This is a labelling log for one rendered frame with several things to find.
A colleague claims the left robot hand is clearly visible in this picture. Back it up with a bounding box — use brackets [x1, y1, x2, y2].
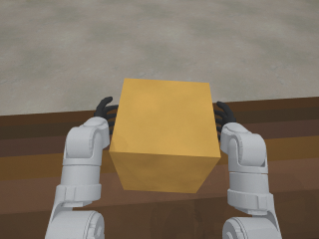
[94, 97, 119, 135]

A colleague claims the right robot hand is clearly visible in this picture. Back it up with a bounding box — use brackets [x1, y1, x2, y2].
[213, 101, 236, 140]

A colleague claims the carton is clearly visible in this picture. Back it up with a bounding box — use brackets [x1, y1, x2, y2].
[109, 78, 221, 193]

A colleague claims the robot right upper arm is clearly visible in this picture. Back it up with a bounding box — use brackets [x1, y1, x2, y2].
[222, 217, 281, 239]

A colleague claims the robot right forearm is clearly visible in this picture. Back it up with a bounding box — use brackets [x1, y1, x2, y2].
[220, 122, 282, 239]

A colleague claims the robot left forearm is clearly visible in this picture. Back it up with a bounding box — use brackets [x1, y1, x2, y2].
[45, 117, 110, 239]

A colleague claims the robot left upper arm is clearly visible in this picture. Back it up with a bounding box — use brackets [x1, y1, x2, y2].
[46, 210, 105, 239]

